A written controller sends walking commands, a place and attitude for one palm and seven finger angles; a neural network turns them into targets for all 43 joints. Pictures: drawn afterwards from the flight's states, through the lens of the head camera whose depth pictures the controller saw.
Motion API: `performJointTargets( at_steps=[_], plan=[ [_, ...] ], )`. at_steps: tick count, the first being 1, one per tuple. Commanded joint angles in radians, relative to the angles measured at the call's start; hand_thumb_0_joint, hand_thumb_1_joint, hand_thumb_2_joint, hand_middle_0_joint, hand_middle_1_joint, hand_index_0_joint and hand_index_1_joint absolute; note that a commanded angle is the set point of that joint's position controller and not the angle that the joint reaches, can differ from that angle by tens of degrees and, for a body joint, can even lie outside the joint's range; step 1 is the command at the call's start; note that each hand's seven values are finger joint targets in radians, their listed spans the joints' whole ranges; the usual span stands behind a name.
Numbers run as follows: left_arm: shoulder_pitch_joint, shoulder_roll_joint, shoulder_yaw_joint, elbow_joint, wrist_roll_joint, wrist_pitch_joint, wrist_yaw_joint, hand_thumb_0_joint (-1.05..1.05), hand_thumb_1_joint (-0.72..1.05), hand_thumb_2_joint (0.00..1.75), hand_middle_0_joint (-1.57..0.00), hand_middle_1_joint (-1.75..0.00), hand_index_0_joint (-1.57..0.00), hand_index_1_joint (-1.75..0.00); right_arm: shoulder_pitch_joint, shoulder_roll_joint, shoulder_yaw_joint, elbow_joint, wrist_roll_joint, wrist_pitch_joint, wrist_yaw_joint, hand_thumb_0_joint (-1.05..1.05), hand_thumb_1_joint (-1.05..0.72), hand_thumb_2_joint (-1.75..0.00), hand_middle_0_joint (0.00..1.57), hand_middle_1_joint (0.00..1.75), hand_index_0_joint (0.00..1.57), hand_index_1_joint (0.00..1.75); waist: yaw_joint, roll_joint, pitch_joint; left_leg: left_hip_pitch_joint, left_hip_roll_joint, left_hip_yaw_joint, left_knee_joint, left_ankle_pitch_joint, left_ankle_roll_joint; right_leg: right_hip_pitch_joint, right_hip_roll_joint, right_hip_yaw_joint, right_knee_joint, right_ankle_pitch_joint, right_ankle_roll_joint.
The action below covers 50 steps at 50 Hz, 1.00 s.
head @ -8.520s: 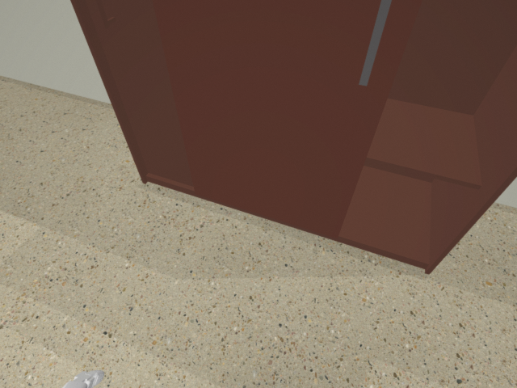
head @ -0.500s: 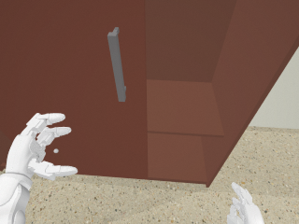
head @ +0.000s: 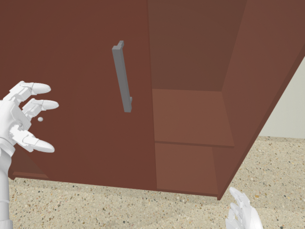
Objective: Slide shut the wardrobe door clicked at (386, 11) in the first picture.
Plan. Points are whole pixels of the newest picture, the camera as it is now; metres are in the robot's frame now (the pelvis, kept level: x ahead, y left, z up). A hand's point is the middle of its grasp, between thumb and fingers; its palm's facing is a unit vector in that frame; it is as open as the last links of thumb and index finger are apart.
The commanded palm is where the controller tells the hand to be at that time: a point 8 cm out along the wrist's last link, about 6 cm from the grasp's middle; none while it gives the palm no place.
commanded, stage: raise the hand with hooked fingers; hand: left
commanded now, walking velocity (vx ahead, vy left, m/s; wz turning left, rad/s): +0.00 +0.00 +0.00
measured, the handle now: (124, 79) +0.49 +0.14 +0.16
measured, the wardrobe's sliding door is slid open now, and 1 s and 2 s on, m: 0.39 0.39 0.39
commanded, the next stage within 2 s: move the hooked fingers beside the handle in 0.44 s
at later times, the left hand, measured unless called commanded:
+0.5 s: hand (47, 123) +0.27 +0.26 +0.19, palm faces +0.09 -0.99 -0.10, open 14.0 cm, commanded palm +0.24 +0.31 +0.19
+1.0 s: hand (67, 110) +0.32 +0.24 +0.19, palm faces +0.06 -1.00 -0.07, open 14.0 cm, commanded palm +0.29 +0.29 +0.18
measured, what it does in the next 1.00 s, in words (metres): stands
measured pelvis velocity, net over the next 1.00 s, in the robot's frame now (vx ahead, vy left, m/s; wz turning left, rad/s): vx -0.01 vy -0.01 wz -0.01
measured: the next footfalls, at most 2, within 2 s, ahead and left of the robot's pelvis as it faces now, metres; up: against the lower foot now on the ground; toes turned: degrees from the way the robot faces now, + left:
none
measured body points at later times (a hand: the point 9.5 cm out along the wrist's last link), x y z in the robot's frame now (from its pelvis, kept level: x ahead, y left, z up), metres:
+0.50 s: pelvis -0.01 -0.01 +0.00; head -0.02 -0.04 +0.45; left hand +0.26 +0.31 +0.20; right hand +0.18 -0.24 -0.07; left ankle -0.02 +0.11 -0.74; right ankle -0.01 -0.12 -0.74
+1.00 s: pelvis -0.01 -0.01 +0.00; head -0.02 -0.04 +0.45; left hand +0.31 +0.29 +0.19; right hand +0.16 -0.25 -0.08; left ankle -0.02 +0.11 -0.74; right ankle -0.01 -0.12 -0.74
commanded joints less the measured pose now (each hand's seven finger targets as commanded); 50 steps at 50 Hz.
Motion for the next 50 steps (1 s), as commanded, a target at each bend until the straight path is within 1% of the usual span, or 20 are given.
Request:
performJointTargets(
  at_steps=[1, 4, 7, 8, 12, 13, 15, 20, 23, 27, 30, 31, 35, 37, 39, 42, 45, 46, 48, 50],
  plan=[
    [-0.207, 0.246, 0.086, -0.116, -0.032, -0.022, -0.021, 0.00, -0.50, 0.30, -0.30, -1.20, -0.30, -1.20, -0.118, -0.123, -0.058, -0.166, 0.011, -0.044, -0.003, 0.00, -0.90, -0.90, 0.20, 0.30, 0.20, 0.30, 0.000, -0.035, -0.149, 0.014, -0.015, -0.036, -0.064, 0.293, 0.012, 0.049, 0.030, 0.018, -0.034, 0.275, -0.017],
    [-0.203, 0.264, 0.099, -0.165, -0.031, -0.017, -0.017, 0.00, -0.50, 0.30, -0.30, -1.20, -0.30, -1.20, -0.129, -0.122, -0.062, -0.176, 0.010, -0.034, 0.003, 0.00, -0.90, -0.90, 0.20, 0.30, 0.20, 0.30, 0.004, -0.032, -0.169, 0.019, -0.013, -0.025, -0.053, 0.308, 0.015, 0.063, 0.026, 0.024, -0.032, 0.292, -0.016],
    [-0.257, 0.292, 0.126, -0.282, -0.025, -0.050, 0.004, 0.00, -0.50, 0.30, -0.30, -1.20, -0.30, -1.20, -0.135, -0.115, -0.065, -0.188, 0.007, -0.040, 0.001, 0.00, -0.90, -0.90, 0.20, 0.30, 0.20, 0.30, 0.002, 0.020, -0.239, 0.063, -0.016, -0.021, -0.050, 0.346, 0.016, 0.085, 0.028, 0.025, -0.022, 0.320, -0.015],
    [-0.252, 0.303, 0.143, -0.287, -0.024, -0.059, 0.012, 0.00, -0.50, 0.30, -0.30, -1.20, -0.30, -1.20, -0.130, -0.113, -0.065, -0.186, 0.004, -0.042, -0.001, 0.00, -0.90, -0.90, 0.20, 0.30, 0.20, 0.30, 0.005, 0.011, -0.249, 0.068, -0.015, -0.022, -0.051, 0.359, 0.016, 0.091, 0.030, 0.022, -0.019, 0.329, -0.015],
    [-0.254, 0.291, 0.140, -0.244, -0.022, -0.073, 0.028, 0.00, -0.50, 0.30, -0.30, -1.20, -0.30, -1.20, -0.126, -0.112, -0.064, -0.167, 0.003, -0.048, -0.008, 0.00, -0.90, -0.90, 0.20, 0.30, 0.20, 0.30, -0.002, 0.015, -0.176, 0.045, -0.016, -0.019, -0.067, 0.305, 0.017, 0.063, 0.032, 0.024, -0.039, 0.285, -0.014],
    [-0.259, 0.281, 0.126, -0.242, -0.016, -0.071, 0.026, 0.00, -0.50, 0.30, -0.30, -1.20, -0.30, -1.20, -0.127, -0.113, -0.063, -0.166, 0.003, -0.049, -0.011, 0.00, -0.90, -0.90, 0.20, 0.30, 0.20, 0.30, -0.002, 0.047, -0.176, 0.051, -0.016, -0.017, -0.068, 0.307, 0.016, 0.062, 0.030, 0.025, -0.038, 0.285, -0.017],
    [-0.262, 0.264, 0.103, -0.218, -0.014, -0.063, 0.024, 0.00, -0.50, 0.30, -0.30, -1.20, -0.30, -1.20, -0.127, -0.110, -0.061, -0.166, 0.008, -0.050, -0.013, 0.00, -0.90, -0.90, 0.20, 0.30, 0.20, 0.30, -0.008, 0.049, -0.140, 0.036, -0.018, -0.016, -0.074, 0.264, 0.015, 0.048, 0.030, 0.029, -0.052, 0.247, -0.016],
    [-0.252, 0.259, 0.094, -0.207, -0.020, -0.054, 0.009, 0.00, -0.50, 0.30, -0.30, -1.20, -0.30, -1.20, -0.128, -0.112, -0.059, -0.170, 0.009, -0.052, -0.015, 0.00, -0.90, -0.90, 0.20, 0.30, 0.20, 0.30, -0.009, 0.000, -0.148, 0.035, -0.018, -0.019, -0.074, 0.252, 0.018, 0.054, 0.032, 0.030, -0.055, 0.243, -0.013],
    [-0.247, 0.271, 0.112, -0.208, -0.024, -0.059, 0.005, 0.00, -0.50, 0.30, -0.30, -1.20, -0.30, -1.20, -0.129, -0.114, -0.060, -0.172, 0.008, -0.055, -0.014, 0.00, -0.90, -0.90, 0.20, 0.30, 0.20, 0.30, -0.004, -0.020, -0.183, 0.042, -0.019, -0.021, -0.073, 0.267, 0.019, 0.069, 0.032, 0.027, -0.046, 0.261, -0.011],
    [-0.254, 0.265, 0.105, -0.195, -0.025, -0.063, 0.005, 0.00, -0.50, 0.30, -0.30, -1.20, -0.30, -1.20, -0.135, -0.111, -0.058, -0.169, 0.009, -0.057, -0.013, 0.00, -0.90, -0.90, 0.20, 0.30, 0.20, 0.30, -0.005, 0.003, -0.153, 0.032, -0.020, -0.018, -0.076, 0.242, 0.018, 0.049, 0.032, 0.030, -0.054, 0.236, -0.011],
    [-0.333, 0.249, 0.070, -0.151, -0.020, -0.068, 0.012, 0.00, -0.50, 0.30, -0.30, -1.20, -0.30, -1.20, -0.126, -0.112, -0.059, -0.156, 0.011, -0.059, -0.019, 0.00, -0.90, -0.90, 0.20, 0.30, 0.20, 0.30, -0.023, -0.024, -0.130, 0.027, -0.020, -0.020, -0.076, 0.196, 0.019, 0.023, 0.033, 0.036, -0.068, 0.189, -0.006],
    [-0.340, 0.273, 0.086, -0.136, -0.016, -0.070, 0.014, 0.00, -0.50, 0.30, -0.30, -1.20, -0.30, -1.20, -0.124, -0.117, -0.059, -0.153, 0.011, -0.059, -0.021, 0.00, -0.90, -0.90, 0.20, 0.30, 0.20, 0.30, -0.020, -0.011, -0.134, 0.023, -0.020, -0.020, -0.075, 0.189, 0.020, 0.026, 0.030, 0.040, -0.069, 0.181, -0.007],
    [-0.439, 0.238, 0.022, -0.124, 0.002, -0.089, 0.019, 0.00, -0.50, 0.30, -0.30, -1.20, -0.30, -1.20, -0.126, -0.111, -0.055, -0.153, 0.012, -0.061, -0.025, 0.00, -0.90, -0.90, 0.20, 0.30, 0.20, 0.30, -0.034, 0.008, -0.143, 0.036, -0.022, -0.026, -0.075, 0.180, 0.020, 0.015, 0.029, 0.042, -0.068, 0.165, -0.010],
    [-0.458, 0.260, 0.036, -0.101, 0.009, -0.099, 0.024, 0.00, -0.50, 0.30, -0.30, -1.20, -0.30, -1.20, -0.123, -0.114, -0.055, -0.152, 0.009, -0.061, -0.028, 0.00, -0.90, -0.90, 0.20, 0.30, 0.20, 0.30, -0.029, 0.019, -0.167, 0.035, -0.023, -0.027, -0.076, 0.185, 0.018, 0.030, 0.026, 0.044, -0.062, 0.172, -0.012],
    [-0.464, 0.257, 0.036, -0.091, 0.010, -0.111, 0.032, 0.00, -0.50, 0.30, -0.30, -1.20, -0.30, -1.20, -0.118, -0.113, -0.055, -0.153, 0.007, -0.062, -0.026, 0.00, -0.90, -0.90, 0.20, 0.30, 0.20, 0.30, -0.023, -0.019, -0.183, 0.027, -0.021, -0.031, -0.078, 0.189, 0.018, 0.050, 0.024, 0.040, -0.061, 0.170, -0.012],
    [-0.461, 0.259, 0.041, -0.049, 0.018, -0.106, 0.038, 0.00, -0.50, 0.30, -0.30, -1.20, -0.30, -1.20, -0.119, -0.114, -0.055, -0.154, 0.008, -0.059, -0.023, 0.00, -0.90, -0.90, 0.20, 0.30, 0.20, 0.30, -0.016, 0.006, -0.193, 0.024, -0.023, -0.024, -0.077, 0.210, 0.017, 0.052, 0.022, 0.042, -0.049, 0.206, -0.014],
    [-0.473, 0.237, 0.022, -0.015, 0.022, -0.099, 0.049, 0.00, -0.50, 0.30, -0.30, -1.20, -0.30, -1.20, -0.115, -0.114, -0.057, -0.156, 0.009, -0.054, -0.018, 0.00, -0.90, -0.90, 0.20, 0.30, 0.20, 0.30, -0.017, -0.010, -0.171, 0.011, -0.021, -0.022, -0.076, 0.218, 0.017, 0.043, 0.021, 0.042, -0.048, 0.217, -0.014],
    [-0.481, 0.283, 0.059, -0.001, 0.028, -0.099, 0.055, 0.00, -0.50, 0.30, -0.30, -1.20, -0.30, -1.20, -0.104, -0.120, -0.062, -0.150, 0.007, -0.050, -0.019, 0.00, -0.90, -0.90, 0.20, 0.30, 0.20, 0.30, -0.016, -0.020, -0.190, 0.013, -0.019, -0.020, -0.075, 0.233, 0.017, 0.056, 0.021, 0.040, -0.044, 0.233, -0.014],
    [-0.504, 0.253, 0.031, -0.041, 0.034, -0.101, 0.058, 0.00, -0.50, 0.30, -0.30, -1.20, -0.30, -1.20, -0.110, -0.115, -0.061, -0.165, 0.008, -0.049, -0.016, 0.00, -0.90, -0.90, 0.20, 0.30, 0.20, 0.30, -0.015, 0.013, -0.224, 0.033, -0.021, -0.018, -0.071, 0.264, 0.016, 0.063, 0.020, 0.040, -0.032, 0.260, -0.016],
    [-0.484, 0.235, 0.028, -0.050, 0.030, -0.109, 0.066, 0.00, -0.50, 0.30, -0.30, -1.20, -0.30, -1.20, -0.109, -0.111, -0.063, -0.166, 0.007, -0.046, -0.011, 0.00, -0.90, -0.90, 0.20, 0.30, 0.20, 0.30, -0.013, -0.015, -0.232, 0.033, -0.019, -0.013, -0.066, 0.280, 0.017, 0.076, 0.020, 0.040, -0.030, 0.283, -0.014]
  ],
)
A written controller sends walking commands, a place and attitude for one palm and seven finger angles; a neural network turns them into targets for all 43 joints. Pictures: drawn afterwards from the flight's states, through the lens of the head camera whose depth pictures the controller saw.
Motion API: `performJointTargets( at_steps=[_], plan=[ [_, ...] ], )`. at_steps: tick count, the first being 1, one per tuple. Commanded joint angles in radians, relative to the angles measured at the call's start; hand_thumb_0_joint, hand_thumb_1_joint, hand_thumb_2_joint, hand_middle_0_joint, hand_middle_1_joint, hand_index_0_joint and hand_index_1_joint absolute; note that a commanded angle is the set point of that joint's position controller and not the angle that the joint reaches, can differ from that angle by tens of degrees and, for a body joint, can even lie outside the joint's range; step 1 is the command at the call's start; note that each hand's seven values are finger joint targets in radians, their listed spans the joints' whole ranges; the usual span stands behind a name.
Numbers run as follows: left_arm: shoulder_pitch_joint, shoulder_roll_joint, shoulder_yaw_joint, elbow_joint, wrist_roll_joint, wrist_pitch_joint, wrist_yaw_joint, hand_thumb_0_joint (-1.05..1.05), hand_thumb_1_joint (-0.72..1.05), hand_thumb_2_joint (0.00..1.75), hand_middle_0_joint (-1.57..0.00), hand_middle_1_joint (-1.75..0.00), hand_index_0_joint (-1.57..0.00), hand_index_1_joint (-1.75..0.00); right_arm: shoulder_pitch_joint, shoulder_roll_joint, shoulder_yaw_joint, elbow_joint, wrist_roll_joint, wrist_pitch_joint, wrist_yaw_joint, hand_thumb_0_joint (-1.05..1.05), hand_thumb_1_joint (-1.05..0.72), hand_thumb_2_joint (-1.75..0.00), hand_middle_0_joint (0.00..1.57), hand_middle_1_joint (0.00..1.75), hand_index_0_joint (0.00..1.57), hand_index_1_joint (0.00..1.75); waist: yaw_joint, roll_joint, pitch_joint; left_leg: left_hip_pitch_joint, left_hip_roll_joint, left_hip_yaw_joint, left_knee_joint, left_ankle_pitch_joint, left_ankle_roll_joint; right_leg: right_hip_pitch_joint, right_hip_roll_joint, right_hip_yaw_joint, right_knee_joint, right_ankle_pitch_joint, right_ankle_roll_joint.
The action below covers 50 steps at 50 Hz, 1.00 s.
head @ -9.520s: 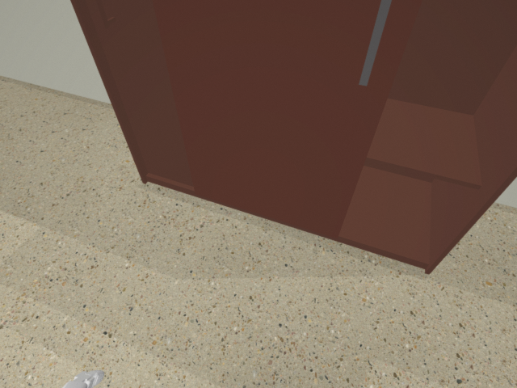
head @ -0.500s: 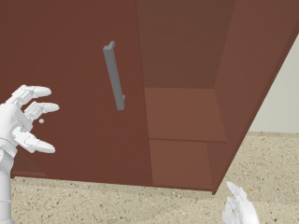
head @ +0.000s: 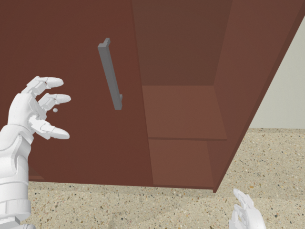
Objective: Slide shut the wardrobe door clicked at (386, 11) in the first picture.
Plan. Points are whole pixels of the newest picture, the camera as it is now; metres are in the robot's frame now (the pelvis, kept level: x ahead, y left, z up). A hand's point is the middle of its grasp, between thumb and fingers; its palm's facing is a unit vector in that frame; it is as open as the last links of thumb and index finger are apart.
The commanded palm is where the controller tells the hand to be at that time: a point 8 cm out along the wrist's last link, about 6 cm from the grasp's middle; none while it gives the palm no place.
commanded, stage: move the hooked fingers beside the handle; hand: left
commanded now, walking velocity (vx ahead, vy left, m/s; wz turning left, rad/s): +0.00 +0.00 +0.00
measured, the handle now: (113, 76) +0.50 +0.16 +0.16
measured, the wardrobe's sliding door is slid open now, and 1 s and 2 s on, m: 0.39 0.39 0.39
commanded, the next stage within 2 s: feel for the door with the fingertips in 1.94 s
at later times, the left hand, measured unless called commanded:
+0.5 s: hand (65, 102) +0.36 +0.24 +0.18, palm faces +0.05 -1.00 -0.04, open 14.0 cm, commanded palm +0.34 +0.29 +0.18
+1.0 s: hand (83, 90) +0.42 +0.22 +0.17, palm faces +0.03 -1.00 -0.02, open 14.0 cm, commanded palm +0.40 +0.27 +0.17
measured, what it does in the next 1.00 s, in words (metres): stands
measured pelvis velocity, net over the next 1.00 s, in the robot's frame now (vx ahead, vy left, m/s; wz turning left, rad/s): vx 0.01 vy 0.01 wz -0.02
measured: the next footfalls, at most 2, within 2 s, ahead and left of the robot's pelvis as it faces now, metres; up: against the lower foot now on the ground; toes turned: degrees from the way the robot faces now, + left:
none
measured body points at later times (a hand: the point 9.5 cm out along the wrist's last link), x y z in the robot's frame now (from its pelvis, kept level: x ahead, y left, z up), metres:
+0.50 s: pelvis +0.00 +0.01 +0.00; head +0.00 -0.02 +0.45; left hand +0.35 +0.30 +0.19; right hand +0.17 -0.23 -0.09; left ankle -0.01 +0.12 -0.74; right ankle +0.01 -0.11 -0.74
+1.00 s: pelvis +0.01 +0.01 +0.00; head +0.02 -0.01 +0.45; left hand +0.41 +0.27 +0.18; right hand +0.11 -0.25 -0.11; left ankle -0.01 +0.12 -0.74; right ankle +0.01 -0.11 -0.74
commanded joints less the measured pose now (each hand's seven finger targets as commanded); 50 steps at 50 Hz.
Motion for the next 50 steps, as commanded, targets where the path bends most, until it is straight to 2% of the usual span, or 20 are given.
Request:
performJointTargets(
  at_steps=[1, 5, 9, 10, 11, 13, 17, 22, 25, 27, 29, 30, 33, 34, 36, 38, 42, 44, 47, 50],
  plan=[
    [-0.327, 0.291, 0.105, -0.231, -0.017, -0.079, 0.015, 0.00, -0.50, 0.30, -0.30, -1.20, -0.30, -1.20, -0.112, -0.105, -0.050, -0.159, 0.000, -0.053, -0.004, 0.00, -0.90, -0.90, 0.20, 0.30, 0.20, 0.30, 0.017, -0.035, -0.251, 0.047, -0.027, -0.021, -0.045, 0.261, 0.032, 0.106, 0.013, 0.028, -0.036, 0.280, 0.003],
    [-0.322, 0.248, 0.078, -0.236, -0.015, -0.076, 0.026, 0.00, -0.50, 0.30, -0.30, -1.20, -0.30, -1.20, -0.109, -0.102, -0.053, -0.158, -0.002, -0.049, -0.001, 0.00, -0.90, -0.90, 0.20, 0.30, 0.20, 0.30, 0.015, -0.027, -0.251, 0.054, -0.026, -0.018, -0.045, 0.276, 0.032, 0.100, 0.012, 0.028, -0.034, 0.295, 0.002],
    [-0.332, 0.275, 0.093, -0.204, -0.005, -0.064, 0.038, 0.00, -0.50, 0.30, -0.30, -1.20, -0.30, -1.20, -0.104, -0.107, -0.053, -0.146, -0.001, -0.032, -0.002, 0.00, -0.90, -0.90, 0.20, 0.30, 0.20, 0.30, 0.012, -0.051, -0.216, 0.028, -0.025, -0.014, -0.047, 0.260, 0.032, 0.094, 0.010, 0.030, -0.041, 0.282, 0.003],
    [-0.362, 0.251, 0.071, -0.214, -0.007, -0.065, 0.037, 0.00, -0.50, 0.30, -0.30, -1.20, -0.30, -1.20, -0.107, -0.106, -0.054, -0.149, 0.001, -0.033, -0.003, 0.00, -0.90, -0.90, 0.20, 0.30, 0.20, 0.30, 0.002, -0.041, -0.217, 0.038, -0.024, -0.013, -0.049, 0.252, 0.033, 0.082, 0.011, 0.031, -0.042, 0.279, 0.005],
    [-0.369, 0.286, 0.098, -0.201, -0.005, -0.067, 0.040, 0.00, -0.50, 0.30, -0.30, -1.20, -0.30, -1.20, -0.101, -0.110, -0.057, -0.146, -0.001, -0.030, -0.005, 0.00, -0.90, -0.90, 0.20, 0.30, 0.20, 0.30, 0.006, -0.033, -0.229, 0.039, -0.024, -0.015, -0.047, 0.253, 0.033, 0.087, 0.010, 0.034, -0.041, 0.280, 0.004],
    [-0.396, 0.284, 0.088, -0.204, 0.001, -0.075, 0.039, 0.00, -0.50, 0.30, -0.30, -1.20, -0.30, -1.20, -0.098, -0.107, -0.055, -0.147, -0.001, -0.027, -0.008, 0.00, -0.90, -0.90, 0.20, 0.30, 0.20, 0.30, 0.001, -0.010, -0.248, 0.052, -0.025, -0.016, -0.047, 0.265, 0.032, 0.090, 0.011, 0.034, -0.037, 0.282, 0.001],
    [-0.465, 0.237, 0.030, -0.152, 0.000, -0.086, 0.035, 0.00, -0.50, 0.30, -0.30, -1.20, -0.30, -1.20, -0.089, -0.109, -0.054, -0.132, 0.001, -0.022, -0.014, 0.00, -0.90, -0.90, 0.20, 0.30, 0.20, 0.30, -0.022, -0.026, -0.223, 0.061, -0.022, -0.020, -0.047, 0.230, 0.033, 0.053, 0.014, 0.034, -0.049, 0.249, 0.002],
    [-0.510, 0.214, -0.006, -0.125, 0.016, -0.091, 0.049, 0.00, -0.50, 0.30, -0.30, -1.20, -0.30, -1.20, -0.082, -0.108, -0.053, -0.131, -0.001, -0.017, -0.012, 0.00, -0.90, -0.90, 0.20, 0.30, 0.20, 0.30, -0.022, -0.001, -0.244, 0.067, -0.022, -0.031, -0.050, 0.235, 0.028, 0.051, 0.012, 0.032, -0.044, 0.235, -0.004],
    [-0.495, 0.221, 0.014, -0.087, 0.014, -0.094, 0.066, 0.00, -0.50, 0.30, -0.30, -1.20, -0.30, -1.20, -0.075, -0.110, -0.055, -0.129, -0.004, -0.011, -0.007, 0.00, -0.90, -0.90, 0.20, 0.30, 0.20, 0.30, -0.014, -0.048, -0.242, 0.049, -0.020, -0.032, -0.053, 0.239, 0.028, 0.064, 0.013, 0.032, -0.046, 0.243, -0.004],
    [-0.555, 0.224, 0.001, -0.073, 0.026, -0.097, 0.074, 0.00, -0.50, 0.30, -0.30, -1.20, -0.30, -1.20, -0.070, -0.112, -0.054, -0.123, -0.004, -0.005, -0.006, 0.00, -0.90, -0.90, 0.20, 0.30, 0.20, 0.30, -0.023, -0.048, -0.238, 0.047, -0.019, -0.032, -0.056, 0.241, 0.028, 0.057, 0.012, 0.032, -0.046, 0.244, -0.004],
    [-0.542, 0.249, 0.022, -0.075, 0.037, -0.104, 0.087, 0.00, -0.50, 0.30, -0.30, -1.20, -0.30, -1.20, -0.064, -0.111, -0.056, -0.126, -0.009, 0.001, -0.002, 0.00, -0.90, -0.90, 0.20, 0.30, 0.20, 0.30, -0.008, -0.012, -0.268, 0.049, -0.019, -0.028, -0.052, 0.268, 0.026, 0.084, 0.009, 0.035, -0.041, 0.260, -0.008],
    [-0.542, 0.255, 0.031, -0.059, 0.039, -0.105, 0.092, 0.00, -0.50, 0.30, -0.30, -1.20, -0.30, -1.20, -0.059, -0.111, -0.057, -0.125, -0.007, 0.004, -0.001, 0.00, -0.90, -0.90, 0.20, 0.30, 0.20, 0.30, -0.014, -0.044, -0.268, 0.046, -0.018, -0.029, -0.052, 0.274, 0.027, 0.084, 0.012, 0.033, -0.039, 0.272, -0.006],
    [-0.601, 0.232, 0.001, -0.022, 0.044, -0.110, 0.093, 0.00, -0.50, 0.30, -0.30, -1.20, -0.30, -1.20, -0.049, -0.111, -0.057, -0.121, -0.007, 0.012, -0.001, 0.00, -0.90, -0.90, 0.20, 0.30, 0.20, 0.30, -0.028, -0.038, -0.259, 0.043, -0.016, -0.022, -0.054, 0.263, 0.028, 0.069, 0.012, 0.037, -0.041, 0.269, -0.004],
    [-0.606, 0.265, 0.027, -0.001, 0.049, -0.115, 0.098, 0.00, -0.50, 0.30, -0.30, -1.20, -0.30, -1.20, -0.038, -0.115, -0.060, -0.113, -0.010, 0.016, -0.001, 0.00, -0.90, -0.90, 0.20, 0.30, 0.20, 0.30, -0.025, -0.032, -0.254, 0.035, -0.017, -0.020, -0.050, 0.258, 0.029, 0.075, 0.011, 0.039, -0.046, 0.262, -0.006],
    [-0.646, 0.265, 0.018, -0.002, 0.056, -0.130, 0.096, 0.00, -0.50, 0.30, -0.30, -1.20, -0.30, -1.20, -0.029, -0.116, -0.061, -0.114, -0.011, 0.016, 0.000, 0.00, -0.90, -0.90, 0.20, 0.30, 0.20, 0.30, -0.031, -0.006, -0.272, 0.043, -0.018, -0.022, -0.051, 0.268, 0.027, 0.077, 0.013, 0.041, -0.043, 0.273, -0.008],
    [-0.630, 0.261, 0.023, 0.018, 0.051, -0.136, 0.092, 0.00, -0.50, 0.30, -0.30, -1.20, -0.30, -1.20, -0.021, -0.115, -0.065, -0.116, -0.012, 0.017, 0.000, 0.00, -0.90, -0.90, 0.20, 0.30, 0.20, 0.30, -0.029, -0.033, -0.295, 0.052, -0.016, -0.020, -0.045, 0.290, 0.030, 0.085, 0.014, 0.041, -0.036, 0.295, -0.007],
    [-0.711, 0.219, -0.034, 0.091, 0.054, -0.143, 0.086, 0.00, -0.50, 0.30, -0.30, -1.20, -0.30, -1.20, 0.004, -0.123, -0.069, -0.094, -0.009, 0.025, 0.001, 0.00, -0.90, -0.90, 0.20, 0.30, 0.20, 0.30, -0.056, -0.046, -0.253, 0.039, -0.013, -0.022, -0.044, 0.255, 0.031, 0.038, 0.016, 0.039, -0.044, 0.265, -0.005],
    [-0.741, 0.224, -0.043, 0.093, 0.068, -0.154, 0.095, 0.00, -0.50, 0.30, -0.30, -1.20, -0.30, -1.20, 0.017, -0.126, -0.072, -0.087, -0.011, 0.028, 0.003, 0.00, -0.90, -0.90, 0.20, 0.30, 0.20, 0.30, -0.054, -0.001, -0.280, 0.047, -0.016, -0.022, -0.038, 0.265, 0.029, 0.045, 0.015, 0.041, -0.042, 0.258, -0.010],
    [-0.774, 0.212, -0.048, 0.113, 0.067, -0.166, 0.109, 0.00, -0.50, 0.30, -0.30, -1.20, -0.30, -1.20, 0.033, -0.127, -0.075, -0.080, -0.015, 0.031, 0.007, 0.00, -0.90, -0.90, 0.20, 0.30, 0.20, 0.30, -0.061, -0.038, -0.301, 0.056, -0.014, -0.027, -0.036, 0.283, 0.030, 0.045, 0.018, 0.040, -0.037, 0.278, -0.008],
    [-0.756, 0.247, -0.012, 0.148, 0.079, -0.178, 0.127, 0.00, -0.50, 0.30, -0.30, -1.20, -0.30, -1.20, 0.044, -0.130, -0.079, -0.072, -0.017, 0.042, 0.011, 0.00, -0.90, -0.90, 0.20, 0.30, 0.20, 0.30, -0.048, -0.037, -0.313, 0.044, -0.012, -0.021, -0.035, 0.307, 0.030, 0.065, 0.017, 0.043, -0.029, 0.303, -0.008]
  ],
)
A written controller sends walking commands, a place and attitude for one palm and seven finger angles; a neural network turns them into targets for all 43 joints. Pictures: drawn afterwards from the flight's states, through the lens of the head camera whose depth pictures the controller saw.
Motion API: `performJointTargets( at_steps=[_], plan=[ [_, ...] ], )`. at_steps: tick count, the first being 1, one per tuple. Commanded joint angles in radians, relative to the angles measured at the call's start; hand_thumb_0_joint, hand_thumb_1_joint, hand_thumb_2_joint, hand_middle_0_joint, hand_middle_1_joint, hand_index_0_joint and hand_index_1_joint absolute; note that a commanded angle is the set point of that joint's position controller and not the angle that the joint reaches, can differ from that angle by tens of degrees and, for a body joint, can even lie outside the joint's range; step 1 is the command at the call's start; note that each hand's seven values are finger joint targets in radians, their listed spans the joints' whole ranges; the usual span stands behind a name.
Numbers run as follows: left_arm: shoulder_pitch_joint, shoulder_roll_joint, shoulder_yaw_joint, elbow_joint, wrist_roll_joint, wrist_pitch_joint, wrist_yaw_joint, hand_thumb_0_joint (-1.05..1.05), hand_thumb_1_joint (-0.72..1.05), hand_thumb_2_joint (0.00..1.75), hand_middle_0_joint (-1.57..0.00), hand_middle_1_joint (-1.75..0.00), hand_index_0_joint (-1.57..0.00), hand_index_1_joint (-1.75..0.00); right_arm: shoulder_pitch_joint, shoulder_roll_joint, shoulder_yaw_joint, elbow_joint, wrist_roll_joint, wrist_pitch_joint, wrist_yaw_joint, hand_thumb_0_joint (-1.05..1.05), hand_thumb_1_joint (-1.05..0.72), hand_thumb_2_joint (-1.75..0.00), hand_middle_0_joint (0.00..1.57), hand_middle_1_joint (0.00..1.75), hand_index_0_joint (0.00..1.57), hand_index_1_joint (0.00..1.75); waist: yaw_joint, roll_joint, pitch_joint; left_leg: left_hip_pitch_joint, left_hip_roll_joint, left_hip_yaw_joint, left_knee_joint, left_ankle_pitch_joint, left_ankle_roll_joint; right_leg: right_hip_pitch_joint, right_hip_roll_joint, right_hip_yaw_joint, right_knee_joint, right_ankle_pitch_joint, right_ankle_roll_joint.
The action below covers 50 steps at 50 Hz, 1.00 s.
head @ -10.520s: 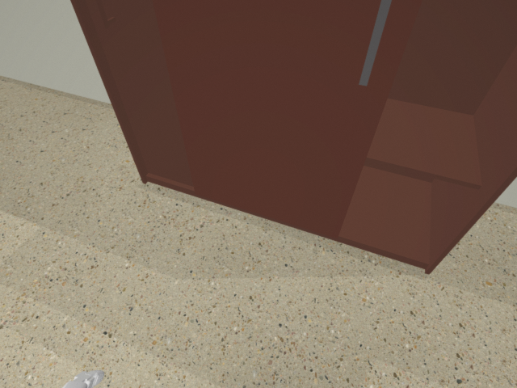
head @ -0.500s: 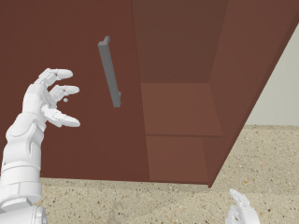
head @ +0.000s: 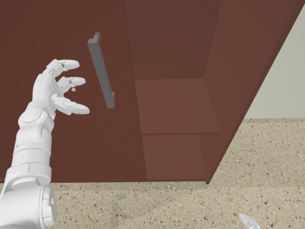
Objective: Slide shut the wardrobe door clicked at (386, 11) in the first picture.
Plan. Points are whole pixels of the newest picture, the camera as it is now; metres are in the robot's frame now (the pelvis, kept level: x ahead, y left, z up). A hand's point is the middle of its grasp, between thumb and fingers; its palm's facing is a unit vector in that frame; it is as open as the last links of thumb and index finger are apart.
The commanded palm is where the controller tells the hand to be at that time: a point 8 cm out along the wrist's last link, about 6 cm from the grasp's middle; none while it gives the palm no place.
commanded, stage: move the hooked fingers beside the handle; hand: left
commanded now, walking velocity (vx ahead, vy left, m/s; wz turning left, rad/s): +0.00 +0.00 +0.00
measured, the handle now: (104, 74) +0.49 +0.15 +0.16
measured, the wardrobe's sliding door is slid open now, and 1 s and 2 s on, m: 0.39 0.39 0.39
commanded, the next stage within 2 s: feel for the door with the fingertips in 0.94 s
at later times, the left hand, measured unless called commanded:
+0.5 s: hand (75, 89) +0.42 +0.21 +0.17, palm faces +0.05 -1.00 -0.02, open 14.0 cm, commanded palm +0.40 +0.26 +0.17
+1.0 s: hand (78, 87) +0.43 +0.21 +0.16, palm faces +0.07 -1.00 -0.02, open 14.0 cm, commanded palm +0.40 +0.26 +0.17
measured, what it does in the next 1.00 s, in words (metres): stands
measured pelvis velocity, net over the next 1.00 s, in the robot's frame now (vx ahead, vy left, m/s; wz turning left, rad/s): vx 0.01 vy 0.00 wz -0.01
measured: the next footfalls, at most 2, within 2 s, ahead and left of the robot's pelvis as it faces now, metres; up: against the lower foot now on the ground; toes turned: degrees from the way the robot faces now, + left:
none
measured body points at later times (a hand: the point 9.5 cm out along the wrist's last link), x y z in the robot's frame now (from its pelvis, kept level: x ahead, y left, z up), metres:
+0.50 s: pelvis +0.00 +0.00 +0.00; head +0.02 -0.01 +0.45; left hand +0.41 +0.27 +0.17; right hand +0.11 -0.26 -0.11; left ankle -0.02 +0.11 -0.74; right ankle +0.00 -0.12 -0.74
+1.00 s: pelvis +0.01 +0.00 +0.00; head +0.03 -0.01 +0.45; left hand +0.42 +0.26 +0.16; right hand +0.10 -0.26 -0.11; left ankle -0.02 +0.11 -0.74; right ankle +0.00 -0.12 -0.74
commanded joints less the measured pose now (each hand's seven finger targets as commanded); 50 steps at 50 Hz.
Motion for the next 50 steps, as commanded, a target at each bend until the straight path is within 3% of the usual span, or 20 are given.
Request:
performJointTargets(
  at_steps=[1, 4, 7, 9, 10, 11, 15, 17, 20, 23, 26, 27, 29, 31, 34, 36, 39, 43, 45, 50],
  plan=[
    [-0.474, 0.264, 0.060, -0.200, 0.000, -0.088, 0.018, 0.00, -0.50, 0.30, -0.30, -1.20, -0.30, -1.20, -0.029, -0.124, -0.051, -0.123, -0.002, -0.039, -0.005, 0.00, -0.90, -0.90, 0.20, 0.30, 0.20, 0.30, -0.004, -0.004, -0.306, 0.094, -0.005, -0.037, -0.040, 0.316, 0.011, 0.115, 0.022, 0.023, -0.020, 0.300, -0.024],
    [-0.408, 0.348, 0.146, -0.158, 0.010, -0.096, 0.031, 0.00, -0.50, 0.30, -0.30, -1.20, -0.30, -1.20, -0.014, -0.131, -0.058, -0.123, -0.007, -0.026, -0.001, 0.00, -0.90, -0.90, 0.20, 0.30, 0.20, 0.30, 0.021, -0.056, -0.322, 0.066, -0.001, -0.026, -0.036, 0.342, 0.017, 0.165, 0.021, 0.026, -0.013, 0.345, -0.023],
    [-0.455, 0.298, 0.094, -0.168, 0.013, -0.103, 0.021, 0.00, -0.50, 0.30, -0.30, -1.20, -0.30, -1.20, -0.016, -0.123, -0.057, -0.132, -0.002, -0.020, 0.002, 0.00, -0.90, -0.90, 0.20, 0.30, 0.20, 0.30, 0.003, -0.010, -0.306, 0.072, -0.001, -0.017, -0.035, 0.350, 0.017, 0.144, 0.022, 0.031, -0.010, 0.362, -0.022],
    [-0.412, 0.330, 0.124, -0.177, 0.018, -0.110, 0.020, 0.00, -0.50, 0.30, -0.30, -1.20, -0.30, -1.20, -0.010, -0.127, -0.060, -0.137, -0.005, -0.012, 0.003, 0.00, -0.90, -0.90, 0.20, 0.30, 0.20, 0.30, 0.015, -0.005, -0.321, 0.079, 0.002, -0.019, -0.032, 0.374, 0.017, 0.158, 0.023, 0.028, -0.009, 0.365, -0.025],
    [-0.417, 0.283, 0.089, -0.193, 0.010, -0.109, 0.012, 0.00, -0.50, 0.30, -0.30, -1.20, -0.30, -1.20, -0.015, -0.122, -0.060, -0.145, -0.003, -0.013, 0.005, 0.00, -0.90, -0.90, 0.20, 0.30, 0.20, 0.30, 0.005, 0.007, -0.329, 0.090, 0.001, -0.015, -0.033, 0.374, 0.016, 0.151, 0.023, 0.030, -0.009, 0.372, -0.022],
    [-0.407, 0.307, 0.114, -0.174, 0.004, -0.105, 0.009, 0.00, -0.50, 0.30, -0.30, -1.20, -0.30, -1.20, -0.009, -0.126, -0.063, -0.139, -0.001, -0.012, 0.003, 0.00, -0.90, -0.90, 0.20, 0.30, 0.20, 0.30, 0.005, -0.034, -0.319, 0.079, 0.003, -0.017, -0.032, 0.364, 0.018, 0.150, 0.026, 0.028, -0.010, 0.372, -0.021],
    [-0.387, 0.282, 0.095, -0.188, -0.005, -0.096, -0.006, 0.00, -0.50, 0.30, -0.30, -1.20, -0.30, -1.20, -0.018, -0.125, -0.063, -0.148, 0.002, -0.009, 0.002, 0.00, -0.90, -0.90, 0.20, 0.30, 0.20, 0.30, 0.003, -0.017, -0.303, 0.078, 0.002, -0.014, -0.034, 0.341, 0.019, 0.136, 0.027, 0.028, -0.015, 0.350, -0.022],
    [-0.449, 0.260, 0.066, -0.217, -0.007, -0.094, -0.006, 0.00, -0.50, 0.30, -0.30, -1.20, -0.30, -1.20, -0.019, -0.123, -0.063, -0.143, 0.002, -0.011, 0.000, 0.00, -0.90, -0.90, 0.20, 0.30, 0.20, 0.30, -0.013, 0.000, -0.301, 0.094, 0.001, -0.018, -0.033, 0.330, 0.018, 0.112, 0.028, 0.026, -0.021, 0.334, -0.022],
    [-0.422, 0.266, 0.080, -0.240, -0.010, -0.094, 0.004, 0.00, -0.50, 0.30, -0.30, -1.20, -0.30, -1.20, -0.024, -0.122, -0.063, -0.142, 0.001, -0.012, 0.001, 0.00, -0.90, -0.90, 0.20, 0.30, 0.20, 0.30, -0.005, -0.003, -0.314, 0.104, 0.002, -0.024, -0.031, 0.338, 0.017, 0.118, 0.029, 0.024, -0.019, 0.329, -0.024],
    [-0.484, 0.188, 0.002, -0.226, -0.009, -0.087, 0.012, 0.00, -0.50, 0.30, -0.30, -1.20, -0.30, -1.20, -0.031, -0.117, -0.058, -0.131, 0.006, -0.015, -0.002, 0.00, -0.90, -0.90, 0.20, 0.30, 0.20, 0.30, -0.028, 0.008, -0.273, 0.113, 0.004, -0.034, -0.035, 0.303, 0.013, 0.064, 0.031, 0.019, -0.027, 0.273, -0.024],
    [-0.548, 0.210, 0.010, -0.182, 0.004, -0.085, 0.039, 0.00, -0.50, 0.30, -0.30, -1.20, -0.30, -1.20, -0.024, -0.123, -0.055, -0.115, 0.002, -0.013, -0.004, 0.00, -0.90, -0.90, 0.20, 0.30, 0.20, 0.30, -0.034, -0.005, -0.260, 0.091, 0.001, -0.039, -0.041, 0.251, 0.012, 0.050, 0.029, 0.019, -0.032, 0.229, -0.025],
    [-0.553, 0.201, 0.006, -0.181, 0.009, -0.090, 0.046, 0.00, -0.50, 0.30, -0.30, -1.20, -0.30, -1.20, -0.026, -0.120, -0.055, -0.117, -0.001, -0.015, -0.002, 0.00, -0.90, -0.90, 0.20, 0.30, 0.20, 0.30, -0.028, -0.008, -0.278, 0.097, 0.001, -0.043, -0.039, 0.265, 0.011, 0.059, 0.027, 0.019, -0.027, 0.238, -0.026],
    [-0.512, 0.266, 0.062, -0.151, 0.019, -0.098, 0.061, 0.00, -0.50, 0.30, -0.30, -1.20, -0.30, -1.20, -0.018, -0.125, -0.054, -0.113, -0.006, -0.008, -0.002, 0.00, -0.90, -0.90, 0.20, 0.30, 0.20, 0.30, -0.009, -0.031, -0.309, 0.088, 0.002, -0.036, -0.033, 0.292, 0.013, 0.099, 0.025, 0.023, -0.020, 0.267, -0.027],
    [-0.544, 0.247, 0.042, -0.157, 0.025, -0.114, 0.062, 0.00, -0.50, 0.30, -0.30, -1.20, -0.30, -1.20, -0.022, -0.118, -0.053, -0.119, -0.005, -0.006, 0.001, 0.00, -0.90, -0.90, 0.20, 0.30, 0.20, 0.30, -0.016, -0.031, -0.319, 0.092, 0.003, -0.035, -0.032, 0.312, 0.013, 0.109, 0.024, 0.025, -0.013, 0.301, -0.025],
    [-0.469, 0.266, 0.074, -0.168, 0.025, -0.128, 0.060, 0.00, -0.50, 0.30, -0.30, -1.20, -0.30, -1.20, -0.027, -0.116, -0.053, -0.134, -0.008, -0.004, 0.006, 0.00, -0.90, -0.90, 0.20, 0.30, 0.20, 0.30, 0.010, -0.005, -0.348, 0.101, 0.003, -0.029, -0.029, 0.360, 0.012, 0.147, 0.023, 0.029, -0.006, 0.340, -0.028],
    [-0.443, 0.269, 0.078, -0.130, 0.018, -0.116, 0.050, 0.00, -0.50, 0.30, -0.30, -1.20, -0.30, -1.20, -0.028, -0.117, -0.050, -0.137, -0.002, 0.001, 0.006, 0.00, -0.90, -0.90, 0.20, 0.30, 0.20, 0.30, 0.007, -0.037, -0.300, 0.068, 0.006, -0.027, -0.039, 0.339, 0.012, 0.139, 0.024, 0.026, -0.009, 0.338, -0.025],
    [-0.427, 0.245, 0.065, -0.129, 0.017, -0.102, 0.041, 0.00, -0.50, 0.30, -0.30, -1.20, -0.30, -1.20, -0.030, -0.117, -0.053, -0.144, 0.000, 0.004, 0.007, 0.00, -0.90, -0.90, 0.20, 0.30, 0.20, 0.30, 0.007, -0.026, -0.276, 0.063, 0.003, -0.020, -0.036, 0.327, 0.015, 0.128, 0.024, 0.025, -0.014, 0.330, -0.026],
    [-0.490, 0.234, 0.042, -0.171, 0.007, -0.100, 0.032, 0.00, -0.50, 0.30, -0.30, -1.20, -0.30, -1.20, -0.025, -0.118, -0.055, -0.143, 0.002, 0.005, 0.001, 0.00, -0.90, -0.90, 0.20, 0.30, 0.20, 0.30, -0.016, -0.033, -0.294, 0.078, 0.002, -0.021, -0.033, 0.313, 0.017, 0.113, 0.027, 0.027, -0.016, 0.325, -0.021],
    [-0.508, 0.268, 0.066, -0.184, 0.008, -0.109, 0.034, 0.00, -0.50, 0.30, -0.30, -1.20, -0.30, -1.20, -0.017, -0.122, -0.060, -0.135, 0.001, 0.004, -0.001, 0.00, -0.90, -0.90, 0.20, 0.30, 0.20, 0.30, -0.017, -0.032, -0.310, 0.087, 0.003, -0.024, -0.030, 0.310, 0.019, 0.115, 0.029, 0.030, -0.019, 0.316, -0.022],
    [-0.541, 0.236, 0.029, -0.167, 0.010, -0.116, 0.030, 0.00, -0.50, 0.30, -0.30, -1.20, -0.30, -1.20, -0.009, -0.119, -0.056, -0.120, 0.000, 0.000, -0.003, 0.00, -0.90, -0.90, 0.20, 0.30, 0.20, 0.30, -0.029, 0.007, -0.310, 0.098, 0.001, -0.027, -0.026, 0.315, 0.016, 0.101, 0.029, 0.028, -0.020, 0.313, -0.024]
  ],
)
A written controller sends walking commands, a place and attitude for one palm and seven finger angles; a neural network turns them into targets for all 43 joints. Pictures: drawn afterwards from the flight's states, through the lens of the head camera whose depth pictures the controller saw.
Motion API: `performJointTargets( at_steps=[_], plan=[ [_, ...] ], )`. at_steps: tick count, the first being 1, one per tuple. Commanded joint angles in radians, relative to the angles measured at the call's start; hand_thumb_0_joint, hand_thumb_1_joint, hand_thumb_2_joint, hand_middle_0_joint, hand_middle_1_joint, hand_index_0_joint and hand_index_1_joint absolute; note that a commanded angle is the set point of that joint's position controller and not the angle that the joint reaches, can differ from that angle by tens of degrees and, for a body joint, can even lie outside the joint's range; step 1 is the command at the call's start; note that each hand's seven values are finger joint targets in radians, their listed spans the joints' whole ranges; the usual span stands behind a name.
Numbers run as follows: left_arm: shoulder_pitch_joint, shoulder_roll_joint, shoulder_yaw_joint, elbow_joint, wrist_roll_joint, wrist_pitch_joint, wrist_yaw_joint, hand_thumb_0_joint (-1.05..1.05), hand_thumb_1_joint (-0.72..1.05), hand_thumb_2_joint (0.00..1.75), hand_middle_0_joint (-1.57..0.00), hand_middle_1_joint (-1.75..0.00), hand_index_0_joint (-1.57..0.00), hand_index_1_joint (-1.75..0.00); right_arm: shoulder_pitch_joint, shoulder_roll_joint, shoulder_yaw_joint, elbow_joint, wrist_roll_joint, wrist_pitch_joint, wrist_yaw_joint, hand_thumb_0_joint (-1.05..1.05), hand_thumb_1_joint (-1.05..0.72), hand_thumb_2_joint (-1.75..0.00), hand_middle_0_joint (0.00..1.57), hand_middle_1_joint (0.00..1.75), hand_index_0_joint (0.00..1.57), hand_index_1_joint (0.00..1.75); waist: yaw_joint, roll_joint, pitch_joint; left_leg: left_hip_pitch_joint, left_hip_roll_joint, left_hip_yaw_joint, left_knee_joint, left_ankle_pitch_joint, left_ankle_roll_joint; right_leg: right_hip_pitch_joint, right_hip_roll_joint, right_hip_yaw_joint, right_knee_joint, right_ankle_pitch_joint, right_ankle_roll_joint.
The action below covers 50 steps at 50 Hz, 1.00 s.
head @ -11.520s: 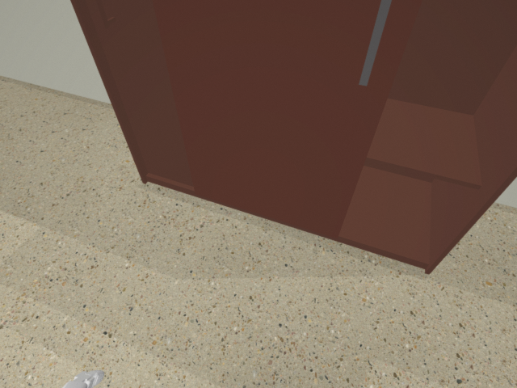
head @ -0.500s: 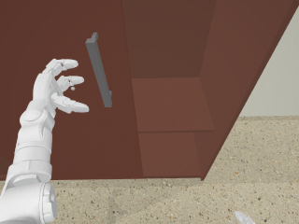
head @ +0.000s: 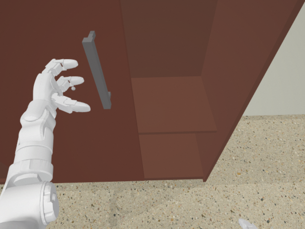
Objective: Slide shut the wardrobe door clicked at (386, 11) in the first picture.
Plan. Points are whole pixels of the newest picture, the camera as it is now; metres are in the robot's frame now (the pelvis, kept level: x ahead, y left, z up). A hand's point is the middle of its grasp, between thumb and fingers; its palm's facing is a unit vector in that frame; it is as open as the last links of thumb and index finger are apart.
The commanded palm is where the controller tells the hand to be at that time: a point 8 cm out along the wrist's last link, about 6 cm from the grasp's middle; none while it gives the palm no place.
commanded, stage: feel for the door with the fingertips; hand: left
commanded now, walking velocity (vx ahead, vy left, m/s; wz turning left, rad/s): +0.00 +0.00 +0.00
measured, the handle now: (100, 74) +0.48 +0.16 +0.16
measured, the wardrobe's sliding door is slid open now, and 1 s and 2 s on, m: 0.39 0.39 0.39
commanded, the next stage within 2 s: slide the fingers in behind the handle in 0.78 s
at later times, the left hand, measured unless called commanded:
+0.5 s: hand (89, 86) +0.43 +0.17 +0.16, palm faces +0.06 -1.00 +0.00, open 14.0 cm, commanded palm +0.40 +0.23 +0.17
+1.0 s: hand (83, 83) +0.44 +0.19 +0.17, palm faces +0.08 -1.00 +0.00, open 13.8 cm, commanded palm +0.41 +0.24 +0.17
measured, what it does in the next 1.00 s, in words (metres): stands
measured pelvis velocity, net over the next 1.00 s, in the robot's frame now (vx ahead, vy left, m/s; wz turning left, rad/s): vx -0.01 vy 0.00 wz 0.00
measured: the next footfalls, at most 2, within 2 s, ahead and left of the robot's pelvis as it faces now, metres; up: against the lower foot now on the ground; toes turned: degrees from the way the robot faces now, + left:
none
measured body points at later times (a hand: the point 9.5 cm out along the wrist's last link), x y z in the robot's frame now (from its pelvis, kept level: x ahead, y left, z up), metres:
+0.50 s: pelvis +0.00 +0.00 +0.00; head +0.02 -0.02 +0.45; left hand +0.42 +0.23 +0.17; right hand +0.12 -0.25 -0.11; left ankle -0.03 +0.11 -0.74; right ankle +0.00 -0.12 -0.74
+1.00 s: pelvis -0.01 +0.00 +0.00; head +0.02 -0.01 +0.45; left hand +0.43 +0.25 +0.17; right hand +0.08 -0.26 -0.12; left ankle -0.03 +0.11 -0.74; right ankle +0.00 -0.12 -0.74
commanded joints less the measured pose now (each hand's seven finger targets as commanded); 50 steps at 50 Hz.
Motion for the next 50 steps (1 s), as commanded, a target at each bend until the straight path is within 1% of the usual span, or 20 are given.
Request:
performJointTargets(
  at_steps=[1, 3, 5, 10, 13, 15, 16, 21, 22, 24, 31, 34, 35, 36, 39, 40, 42, 43, 45, 50],
  plan=[
    [-0.513, 0.242, 0.019, -0.249, -0.010, -0.083, -0.007, 0.00, -0.50, 0.30, -0.30, -1.20, -0.30, -1.20, -0.018, -0.129, -0.052, -0.115, 0.002, -0.051, -0.010, 0.00, -0.90, -0.90, 0.20, 0.30, 0.20, 0.30, -0.015, 0.037, -0.323, 0.122, -0.006, -0.042, -0.034, 0.340, 0.011, 0.113, 0.022, 0.015, -0.015, 0.315, -0.029],
    [-0.478, 0.201, 0.001, -0.240, -0.017, -0.077, -0.006, 0.00, -0.50, 0.30, -0.30, -1.20, -0.30, -1.20, -0.021, -0.125, -0.051, -0.118, 0.002, -0.054, -0.008, 0.00, -0.90, -0.90, 0.20, 0.30, 0.20, 0.30, -0.013, 0.020, -0.327, 0.132, -0.004, -0.044, -0.030, 0.369, 0.010, 0.111, 0.023, 0.011, -0.010, 0.334, -0.029],
    [-0.462, 0.208, 0.012, -0.214, -0.023, -0.066, 0.001, 0.00, -0.50, 0.30, -0.30, -1.20, -0.30, -1.20, -0.015, -0.132, -0.053, -0.111, 0.002, -0.050, -0.006, 0.00, -0.90, -0.90, 0.20, 0.30, 0.20, 0.30, -0.010, -0.032, -0.319, 0.107, -0.003, -0.041, -0.031, 0.358, 0.012, 0.125, 0.023, 0.009, -0.011, 0.342, -0.026],
    [-0.430, 0.185, 0.009, -0.265, -0.008, -0.054, 0.040, 0.00, -0.50, 0.30, -0.30, -1.20, -0.30, -1.20, -0.032, -0.123, -0.054, -0.123, 0.001, -0.044, 0.005, 0.00, -0.90, -0.90, 0.20, 0.30, 0.20, 0.30, 0.009, 0.010, -0.321, 0.113, -0.002, -0.035, -0.030, 0.397, 0.009, 0.135, 0.020, 0.009, -0.004, 0.361, -0.029],
    [-0.446, 0.174, 0.004, -0.287, -0.004, -0.052, 0.062, 0.00, -0.50, 0.30, -0.30, -1.20, -0.30, -1.20, -0.039, -0.120, -0.054, -0.125, 0.000, -0.041, 0.005, 0.00, -0.90, -0.90, 0.20, 0.30, 0.20, 0.30, 0.004, -0.039, -0.317, 0.108, 0.002, -0.036, -0.037, 0.379, 0.010, 0.139, 0.022, 0.008, -0.004, 0.353, -0.026],
    [-0.451, 0.156, -0.005, -0.304, 0.000, -0.050, 0.077, 0.00, -0.50, 0.30, -0.30, -1.20, -0.30, -1.20, -0.047, -0.115, -0.053, -0.126, -0.001, -0.039, 0.007, 0.00, -0.90, -0.90, 0.20, 0.30, 0.20, 0.30, 0.005, -0.010, -0.314, 0.117, 0.001, -0.030, -0.035, 0.382, 0.012, 0.137, 0.020, 0.013, -0.008, 0.357, -0.025],
    [-0.437, 0.190, 0.025, -0.295, 0.002, -0.047, 0.086, 0.00, -0.50, 0.30, -0.30, -1.20, -0.30, -1.20, -0.043, -0.117, -0.052, -0.122, -0.002, -0.037, 0.005, 0.00, -0.90, -0.90, 0.20, 0.30, 0.20, 0.30, 0.012, -0.036, -0.320, 0.108, 0.001, -0.032, -0.038, 0.380, 0.011, 0.153, 0.021, 0.011, -0.006, 0.360, -0.025],
    [-0.451, 0.139, -0.016, -0.321, 0.009, -0.046, 0.101, 0.00, -0.50, 0.30, -0.30, -1.20, -0.30, -1.20, -0.059, -0.106, -0.048, -0.123, -0.002, -0.036, 0.006, 0.00, -0.90, -0.90, 0.20, 0.30, 0.20, 0.30, 0.005, -0.022, -0.313, 0.123, 0.001, -0.028, -0.040, 0.387, 0.011, 0.153, 0.021, 0.014, -0.012, 0.372, -0.025],
    [-0.463, 0.166, 0.007, -0.299, 0.009, -0.042, 0.104, 0.00, -0.50, 0.30, -0.30, -1.20, -0.30, -1.20, -0.056, -0.109, -0.049, -0.116, -0.002, -0.036, 0.003, 0.00, -0.90, -0.90, 0.20, 0.30, 0.20, 0.30, 0.002, -0.037, -0.302, 0.112, 0.001, -0.024, -0.042, 0.361, 0.011, 0.149, 0.021, 0.014, -0.016, 0.358, -0.023],
    [-0.444, 0.195, 0.031, -0.272, 0.013, -0.035, 0.103, 0.00, -0.50, 0.30, -0.30, -1.20, -0.30, -1.20, -0.053, -0.114, -0.048, -0.115, -0.005, -0.030, 0.000, 0.00, -0.90, -0.90, 0.20, 0.30, 0.20, 0.30, 0.011, -0.049, -0.300, 0.094, -0.002, -0.021, -0.042, 0.351, 0.015, 0.168, 0.019, 0.018, -0.018, 0.358, -0.025],
    [-0.528, 0.191, 0.006, -0.219, 0.010, -0.061, 0.071, 0.00, -0.50, 0.30, -0.30, -1.20, -0.30, -1.20, -0.034, -0.114, -0.048, -0.108, -0.003, -0.031, -0.007, 0.00, -0.90, -0.90, 0.20, 0.30, 0.20, 0.30, -0.013, -0.037, -0.316, 0.105, -0.004, -0.024, -0.035, 0.345, 0.015, 0.148, 0.020, 0.020, -0.016, 0.356, -0.025],
    [-0.547, 0.136, -0.039, -0.173, 0.002, -0.068, 0.056, 0.00, -0.50, 0.30, -0.30, -1.20, -0.30, -1.20, -0.024, -0.113, -0.049, -0.098, -0.002, -0.033, -0.005, 0.00, -0.90, -0.90, 0.20, 0.30, 0.20, 0.30, -0.025, -0.008, -0.302, 0.107, -0.006, -0.023, -0.026, 0.338, 0.014, 0.121, 0.020, 0.019, -0.019, 0.346, -0.026],
    [-0.561, 0.169, -0.011, -0.165, -0.001, -0.072, 0.058, 0.00, -0.50, 0.30, -0.30, -1.20, -0.30, -1.20, -0.012, -0.121, -0.053, -0.093, -0.001, -0.034, -0.004, 0.00, -0.90, -0.90, 0.20, 0.30, 0.20, 0.30, -0.027, -0.057, -0.308, 0.099, -0.004, -0.029, -0.027, 0.331, 0.015, 0.122, 0.023, 0.016, -0.017, 0.344, -0.024],
    [-0.541, 0.175, -0.002, -0.161, -0.001, -0.072, 0.057, 0.00, -0.50, 0.30, -0.30, -1.20, -0.30, -1.20, -0.016, -0.122, -0.055, -0.097, -0.002, -0.034, -0.004, 0.00, -0.90, -0.90, 0.20, 0.30, 0.20, 0.30, -0.018, -0.046, -0.321, 0.098, -0.005, -0.025, -0.028, 0.335, 0.016, 0.130, 0.022, 0.020, -0.015, 0.350, -0.024],
    [-0.596, 0.161, -0.030, -0.117, 0.007, -0.079, 0.057, 0.00, -0.50, 0.30, -0.30, -1.20, -0.30, -1.20, -0.006, -0.123, -0.053, -0.081, -0.002, -0.033, -0.003, 0.00, -0.90, -0.90, 0.20, 0.30, 0.20, 0.30, -0.034, -0.024, -0.272, 0.076, -0.006, -0.027, -0.028, 0.298, 0.014, 0.096, 0.020, 0.018, -0.022, 0.306, -0.025],
    [-0.620, 0.191, -0.006, -0.126, 0.009, -0.088, 0.061, 0.00, -0.50, 0.30, -0.30, -1.20, -0.30, -1.20, 0.002, -0.128, -0.056, -0.081, -0.004, -0.034, -0.002, 0.00, -0.90, -0.90, 0.20, 0.30, 0.20, 0.30, -0.033, -0.032, -0.289, 0.078, -0.006, -0.029, -0.027, 0.295, 0.016, 0.097, 0.021, 0.020, -0.020, 0.304, -0.024],
    [-0.619, 0.157, -0.035, -0.106, 0.009, -0.094, 0.055, 0.00, -0.50, 0.30, -0.30, -1.20, -0.30, -1.20, 0.003, -0.125, -0.056, -0.082, -0.002, -0.035, -0.001, 0.00, -0.90, -0.90, 0.20, 0.30, 0.20, 0.30, -0.039, -0.035, -0.301, 0.079, -0.007, -0.026, -0.028, 0.284, 0.017, 0.092, 0.021, 0.021, -0.019, 0.296, -0.022],
    [-0.624, 0.191, -0.007, -0.091, 0.010, -0.099, 0.057, 0.00, -0.50, 0.30, -0.30, -1.20, -0.30, -1.20, 0.008, -0.127, -0.057, -0.076, -0.002, -0.036, -0.002, 0.00, -0.90, -0.90, 0.20, 0.30, 0.20, 0.30, -0.033, -0.027, -0.295, 0.073, -0.007, -0.029, -0.026, 0.280, 0.016, 0.090, 0.021, 0.022, -0.019, 0.288, -0.024],
    [-0.650, 0.171, -0.033, -0.101, 0.017, -0.112, 0.058, 0.00, -0.50, 0.30, -0.30, -1.20, -0.30, -1.20, 0.011, -0.127, -0.056, -0.076, -0.003, -0.037, 0.001, 0.00, -0.90, -0.90, 0.20, 0.30, 0.20, 0.30, -0.036, 0.007, -0.305, 0.082, -0.007, -0.033, -0.027, 0.284, 0.013, 0.083, 0.022, 0.021, -0.016, 0.278, -0.027],
    [-0.582, 0.174, -0.016, -0.096, 0.009, -0.124, 0.058, 0.00, -0.50, 0.30, -0.30, -1.20, -0.30, -1.20, 0.016, -0.132, -0.058, -0.079, -0.004, -0.040, 0.006, 0.00, -0.90, -0.90, 0.20, 0.30, 0.20, 0.30, -0.022, -0.045, -0.316, 0.077, -0.002, -0.037, -0.030, 0.295, 0.014, 0.104, 0.025, 0.016, -0.012, 0.287, -0.027]
  ],
)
